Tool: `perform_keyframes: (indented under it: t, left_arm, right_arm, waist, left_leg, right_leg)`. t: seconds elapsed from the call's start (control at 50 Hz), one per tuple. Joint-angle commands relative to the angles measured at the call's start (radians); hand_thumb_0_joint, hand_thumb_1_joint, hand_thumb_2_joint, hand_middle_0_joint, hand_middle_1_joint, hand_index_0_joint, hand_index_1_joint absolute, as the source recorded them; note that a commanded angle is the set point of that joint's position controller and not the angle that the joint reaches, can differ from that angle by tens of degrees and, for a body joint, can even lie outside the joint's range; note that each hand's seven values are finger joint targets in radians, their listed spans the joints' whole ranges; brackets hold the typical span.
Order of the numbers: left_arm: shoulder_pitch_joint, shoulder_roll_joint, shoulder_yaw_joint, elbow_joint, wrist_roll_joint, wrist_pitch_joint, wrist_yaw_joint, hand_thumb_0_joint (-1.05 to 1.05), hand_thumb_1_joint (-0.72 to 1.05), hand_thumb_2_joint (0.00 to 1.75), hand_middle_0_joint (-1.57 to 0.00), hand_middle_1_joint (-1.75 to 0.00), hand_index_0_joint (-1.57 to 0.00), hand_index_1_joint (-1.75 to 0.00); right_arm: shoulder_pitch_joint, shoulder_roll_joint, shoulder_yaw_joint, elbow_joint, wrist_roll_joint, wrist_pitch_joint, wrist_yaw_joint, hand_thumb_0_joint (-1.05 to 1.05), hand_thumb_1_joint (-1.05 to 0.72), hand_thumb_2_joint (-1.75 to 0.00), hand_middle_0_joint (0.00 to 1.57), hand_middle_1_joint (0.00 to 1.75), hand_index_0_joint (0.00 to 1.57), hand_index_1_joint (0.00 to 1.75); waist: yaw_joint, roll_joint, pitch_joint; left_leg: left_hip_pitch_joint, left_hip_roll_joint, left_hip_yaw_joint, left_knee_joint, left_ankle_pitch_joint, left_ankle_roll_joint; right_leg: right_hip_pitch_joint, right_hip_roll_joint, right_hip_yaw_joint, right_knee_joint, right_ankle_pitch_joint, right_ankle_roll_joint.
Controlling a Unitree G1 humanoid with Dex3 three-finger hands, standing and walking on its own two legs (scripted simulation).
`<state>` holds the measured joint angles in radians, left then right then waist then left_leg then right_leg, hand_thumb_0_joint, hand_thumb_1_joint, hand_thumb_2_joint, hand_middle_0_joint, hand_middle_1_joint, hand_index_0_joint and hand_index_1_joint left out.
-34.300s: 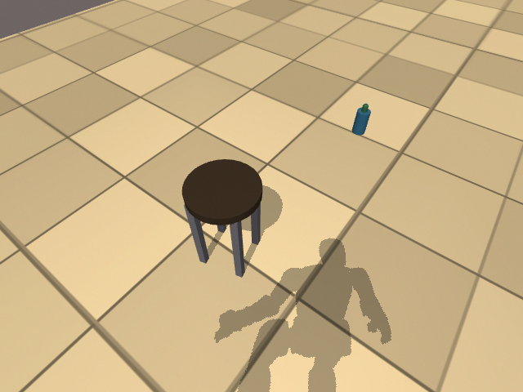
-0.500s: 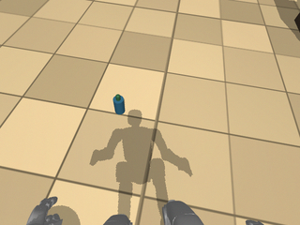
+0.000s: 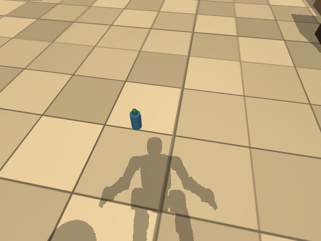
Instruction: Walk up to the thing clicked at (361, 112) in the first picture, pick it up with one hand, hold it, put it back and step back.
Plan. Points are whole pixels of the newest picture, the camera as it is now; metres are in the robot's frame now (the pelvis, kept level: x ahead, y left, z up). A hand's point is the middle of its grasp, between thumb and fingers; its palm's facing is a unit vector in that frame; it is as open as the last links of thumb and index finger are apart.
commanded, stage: step back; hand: left
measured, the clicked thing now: (135, 118) +1.02 +0.24 -0.66
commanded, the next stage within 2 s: stand in 0.70 s
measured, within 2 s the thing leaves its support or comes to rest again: neither
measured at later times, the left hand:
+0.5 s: hand (77, 239) +0.14 +0.25 -0.14, palm faces +0.05 -0.94 -0.34, open 7.4 cm
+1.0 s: hand out of the picture +0.13 +0.26 -0.14, palm faces +0.04 -0.94 -0.33, open 7.4 cm
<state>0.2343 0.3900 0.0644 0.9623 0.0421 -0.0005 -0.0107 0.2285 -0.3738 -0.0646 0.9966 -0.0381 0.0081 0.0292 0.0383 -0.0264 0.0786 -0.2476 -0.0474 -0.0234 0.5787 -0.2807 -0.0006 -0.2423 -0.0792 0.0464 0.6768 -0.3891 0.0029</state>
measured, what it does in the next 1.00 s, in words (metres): steps on the spot: right foot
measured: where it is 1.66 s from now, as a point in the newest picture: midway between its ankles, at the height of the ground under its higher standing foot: outside the picture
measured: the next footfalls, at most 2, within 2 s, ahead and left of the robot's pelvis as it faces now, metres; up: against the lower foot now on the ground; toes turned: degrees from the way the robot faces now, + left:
right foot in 0.24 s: +0.10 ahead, -0.13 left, +0.00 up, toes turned -2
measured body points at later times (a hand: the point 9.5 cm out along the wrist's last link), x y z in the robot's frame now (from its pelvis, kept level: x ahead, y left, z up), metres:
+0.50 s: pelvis +0.04 -0.01 +0.00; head +0.05 -0.02 +0.45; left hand +0.14 +0.29 -0.11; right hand +0.11 -0.32 -0.13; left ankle +0.04 +0.13 -0.73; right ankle +0.06 -0.13 -0.73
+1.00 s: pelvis +0.05 +0.01 +0.02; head +0.06 +0.01 +0.47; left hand +0.12 +0.31 -0.11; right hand +0.19 -0.28 -0.10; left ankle +0.04 +0.13 -0.73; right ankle +0.06 -0.13 -0.73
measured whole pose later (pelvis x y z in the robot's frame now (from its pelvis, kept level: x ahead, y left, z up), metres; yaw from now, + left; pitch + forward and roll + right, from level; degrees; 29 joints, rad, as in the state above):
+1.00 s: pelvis +0.05 +0.01 +0.02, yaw +2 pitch -3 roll +0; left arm 0.07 0.35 0.01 1.13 0.01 0.00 -0.01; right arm 0.04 -0.33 0.00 1.09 -0.01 -0.02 0.00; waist 0.02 -0.01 0.07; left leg -0.10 0.00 -0.01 0.37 -0.21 -0.01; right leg -0.11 -0.06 -0.05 0.37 -0.20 0.03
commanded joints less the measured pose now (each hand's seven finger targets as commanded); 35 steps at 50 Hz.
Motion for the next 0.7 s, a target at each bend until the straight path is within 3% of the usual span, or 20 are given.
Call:
perform_keyframes:
  t: [0.0, 0.06, 0.14, 0.18, 0.2, 0.22, 0.24, 0.26, 0.28, 0.3, 0.34, 0.38, 0.42, 0.46, 0.48, 0.5, 0.52, 0.58, 0.66, 0.68]
  left_arm:
    - [-0.118, 0.232, 0.046, -0.085, -0.02, -0.033, 0.021, 0.0, 0.9, 0.9, -0.2, -0.3, -0.2, -0.3]
    - [-0.078, 0.195, 0.039, -0.077, -0.023, -0.044, 0.01, 0.0, 0.9, 0.9, -0.2, -0.3, -0.2, -0.3]
    - [-0.086, 0.167, 0.043, -0.058, -0.024, -0.039, 0.004, 0.0, 0.9, 0.9, -0.2, -0.3, -0.2, -0.3]
    - [-0.036, 0.148, 0.041, -0.028, -0.025, -0.046, 0.012, 0.0, 0.9, 0.9, -0.2, -0.3, -0.2, -0.3]
    - [-0.012, 0.161, 0.045, -0.013, -0.021, -0.05, 0.019, 0.0, 0.9, 0.9, -0.2, -0.3, -0.2, -0.3]
    - [0.021, 0.193, 0.056, 0.001, -0.015, -0.051, 0.027, 0.0, 0.9, 0.9, -0.2, -0.3, -0.2, -0.3]
    - [0.03, 0.256, 0.07, -0.005, -0.003, -0.054, 0.032, 0.0, 0.9, 0.9, -0.2, -0.3, -0.2, -0.3]
    - [-0.057, 0.295, 0.072, -0.028, -0.006, -0.052, 0.03, 0.0, 0.9, 0.9, -0.2, -0.3, -0.2, -0.3]
    - [-0.17, 0.305, 0.071, -0.062, -0.002, -0.048, 0.025, 0.0, 0.9, 0.9, -0.2, -0.3, -0.2, -0.3]
    - [-0.221, 0.275, 0.065, -0.075, -0.002, -0.044, 0.022, 0.0, 0.9, 0.9, -0.2, -0.3, -0.2, -0.3]
    - [-0.21, 0.229, 0.048, -0.071, -0.007, -0.046, 0.022, 0.0, 0.9, 0.9, -0.2, -0.3, -0.2, -0.3]
    - [-0.191, 0.228, 0.05, -0.045, -0.008, -0.049, 0.018, 0.0, 0.9, 0.9, -0.2, -0.3, -0.2, -0.3]
    - [-0.217, 0.232, 0.049, -0.043, -0.015, -0.043, 0.015, 0.0, 0.9, 0.9, -0.2, -0.3, -0.2, -0.3]
    - [-0.224, 0.2, 0.037, -0.041, -0.025, -0.033, 0.013, 0.0, 0.9, 0.9, -0.2, -0.3, -0.2, -0.3]
    - [-0.217, 0.17, 0.027, -0.045, -0.03, -0.03, 0.013, 0.0, 0.9, 0.9, -0.2, -0.3, -0.2, -0.3]
    - [-0.19, 0.148, 0.02, -0.036, -0.044, -0.028, 0.014, 0.0, 0.9, 0.9, -0.2, -0.3, -0.2, -0.3]
    - [-0.192, 0.162, 0.024, -0.01, -0.05, -0.023, 0.014, 0.0, 0.9, 0.9, -0.2, -0.3, -0.2, -0.3]
    - [-0.207, 0.188, 0.024, 0.009, -0.036, -0.038, 0.018, 0.0, 0.9, 0.9, -0.2, -0.3, -0.2, -0.3]
    - [-0.221, 0.175, 0.016, 0.022, -0.043, -0.033, 0.022, 0.0, 0.9, 0.9, -0.2, -0.3, -0.2, -0.3]
    - [-0.175, 0.124, -0.009, 0.057, -0.052, -0.028, 0.017, 0.0, 0.9, 0.9, -0.2, -0.3, -0.2, -0.3]
  right_arm:
    - [0.027, -0.347, -0.09, -0.085, 0.002, -0.052, -0.019, 0.0, -0.9, -0.9, 0.2, 0.3, 0.2, 0.3]
    - [-0.012, -0.258, -0.066, -0.099, -0.005, -0.056, -0.024, 0.0, -0.9, -0.9, 0.2, 0.3, 0.2, 0.3]
    - [-0.017, -0.249, -0.057, -0.094, 0.004, -0.055, -0.029, 0.0, -0.9, -0.9, 0.2, 0.3, 0.2, 0.3]
    - [-0.079, -0.221, -0.036, -0.108, 0.019, -0.039, -0.03, 0.0, -0.9, -0.9, 0.2, 0.3, 0.2, 0.3]
    - [-0.09, -0.18, -0.021, -0.112, 0.03, -0.033, -0.032, 0.0, -0.9, -0.9, 0.2, 0.3, 0.2, 0.3]
    - [-0.101, -0.142, -0.008, -0.122, 0.038, -0.031, -0.036, 0.0, -0.9, -0.9, 0.2, 0.3, 0.2, 0.3]
    - [-0.079, -0.11, 0.005, -0.128, 0.043, -0.031, -0.041, 0.0, -0.9, -0.9, 0.2, 0.3, 0.2, 0.3]
    - [-0.047, -0.13, -0.001, -0.106, 0.032, -0.019, -0.051, 0.0, -0.9, -0.9, 0.2, 0.3, 0.2, 0.3]
    - [0.008, -0.184, -0.02, -0.072, 0.024, -0.014, -0.052, 0.0, -0.9, -0.9, 0.2, 0.3, 0.2, 0.3]
    - [0.037, -0.2, -0.025, -0.048, 0.027, -0.017, -0.048, 0.0, -0.9, -0.9, 0.2, 0.3, 0.2, 0.3]
    - [0.023, -0.177, -0.014, -0.026, 0.026, -0.022, -0.039, 0.0, -0.9, -0.9, 0.2, 0.3, 0.2, 0.3]
    - [0.026, -0.16, -0.008, -0.015, 0.019, -0.028, -0.036, 0.0, -0.9, -0.9, 0.2, 0.3, 0.2, 0.3]
    - [0.047, -0.149, -0.003, 0.001, 0.017, -0.037, -0.038, 0.0, -0.9, -0.9, 0.2, 0.3, 0.2, 0.3]
    - [0.055, -0.156, -0.012, 0.018, 0.009, -0.047, -0.047, 0.0, -0.9, -0.9, 0.2, 0.3, 0.2, 0.3]
    - [0.033, -0.184, -0.02, 0.009, 0.0, -0.053, -0.052, 0.0, -0.9, -0.9, 0.2, 0.3, 0.2, 0.3]
    - [-0.025, -0.214, -0.02, -0.006, 0.002, -0.059, -0.053, 0.0, -0.9, -0.9, 0.2, 0.3, 0.2, 0.3]
    - [-0.101, -0.24, -0.018, -0.013, 0.012, -0.056, -0.048, 0.0, -0.9, -0.9, 0.2, 0.3, 0.2, 0.3]
    - [-0.111, -0.188, -0.003, 0.001, 0.019, -0.05, -0.046, 0.0, -0.9, -0.9, 0.2, 0.3, 0.2, 0.3]
    - [-0.12, -0.191, -0.007, 0.029, 0.019, -0.046, -0.05, 0.0, -0.9, -0.9, 0.2, 0.3, 0.2, 0.3]
    - [-0.141, -0.199, 0.009, 0.019, 0.024, -0.055, -0.044, 0.0, -0.9, -0.9, 0.2, 0.3, 0.2, 0.3]
  waist:
    - [-0.074, 0.135, -0.042]
    - [-0.043, 0.148, -0.021]
    - [-0.05, 0.217, -0.039]
    - [0.0, 0.189, -0.071]
    - [0.027, 0.142, -0.092]
    - [0.047, 0.071, -0.122]
    - [0.045, -0.088, -0.129]
    - [0.021, -0.099, -0.103]
    - [-0.021, -0.09, -0.052]
    - [-0.048, -0.086, -0.01]
    - [-0.034, -0.095, 0.004]
    - [-0.017, -0.119, -0.013]
    - [-0.038, -0.126, -0.053]
    - [-0.056, -0.098, -0.091]
    - [-0.048, -0.028, -0.107]
    - [-0.014, 0.046, -0.132]
    - [0.009, 0.066, -0.106]
    - [-0.018, 0.038, -0.149]
    - [-0.025, 0.101, -0.16]
    - [-0.014, 0.123, -0.143]
  left_leg:
    - [0.087, 0.381, -0.583, -0.351, -0.386, 0.262]
    - [0.158, 0.289, -0.371, -0.276, -0.081, 0.205]
    - [0.05, 0.245, -0.276, -0.242, 0.106, 0.164]
    - [-0.051, 0.202, -0.173, -0.136, 0.179, 0.127]
    - [-0.109, 0.165, -0.139, -0.062, 0.181, 0.088]
    - [-0.185, 0.116, -0.12, 0.024, 0.094, 0.052]
    - [-0.275, 0.003, -0.092, 0.163, -0.06, 0.014]
    - [-0.225, 0.01, -0.089, 0.26, -0.28, 0.007]
    - [-0.121, 0.063, -0.085, 0.315, -0.305, -0.001]
    - [-0.086, 0.088, -0.078, 0.262, -0.288, -0.001]
    - [-0.106, 0.059, -0.069, 0.202, -0.219, 0.011]
    - [-0.085, 0.058, -0.037, 0.142, -0.163, 0.004]
    - [-0.008, 0.048, 0.028, -0.02, -0.076, 0.0]
    - [0.069, 0.058, 0.003, -0.171, 0.127, 0.005]
    - [0.09, 0.129, -0.09, -0.187, 0.267, 0.027]
    - [0.067, 0.223, -0.201, -0.202, 0.323, 0.062]
    - [-0.032, 0.229, -0.199, -0.17, 0.24, 0.095]
    - [-0.021, 0.148, -0.069, -0.109, 0.311, 0.037]
    - [0.036, 0.164, -0.089, -0.136, 0.414, 0.036]
    - [0.074, 0.19, -0.123, -0.192, 0.422, 0.044]
  right_leg:
    - [-0.259, 0.044, -0.001, 0.236, -0.199, -0.034]
    - [-0.297, 0.018, -0.006, 0.14, -0.139, -0.039]
    - [-0.118, 0.053, -0.065, 0.011, -0.022, -0.026]
    - [0.083, 0.085, -0.107, -0.206, 0.125, -0.029]
    - [0.186, 0.082, -0.085, -0.259, 0.191, -0.035]
    - [0.267, 0.019, 0.001, -0.266, 0.21, -0.051]
    - [0.287, -0.145, 0.261, -0.358, 0.139, -0.102]
    - [0.122, -0.296, 0.392, -0.44, -0.094, -0.191]
    - [-0.059, -0.346, 0.429, -0.454, -0.217, -0.251]
    - [-0.108, -0.308, 0.366, -0.438, -0.205, -0.245]
    - [-0.075, -0.208, 0.219, -0.401, -0.081, -0.185]
    - [-0.047, -0.181, 0.169, -0.36, 0.036, -0.157]
    - [-0.021, -0.157, 0.102, -0.285, 0.215, -0.139]
    - [0.011, -0.118, 0.04, -0.18, 0.392, -0.09]
    - [-0.007, -0.08, 0.004, -0.118, 0.405, -0.056]
    - [0.01, -0.02, -0.032, -0.102, 0.315, -0.024]
    - [0.071, 0.015, -0.048, -0.155, 0.129, -0.016]
    - [0.182, -0.059, 0.004, -0.219, 0.344, -0.046]
    - [0.164, -0.049, -0.043, -0.203, 0.384, -0.044]
    - [0.15, -0.035, -0.021, -0.23, 0.393, -0.026]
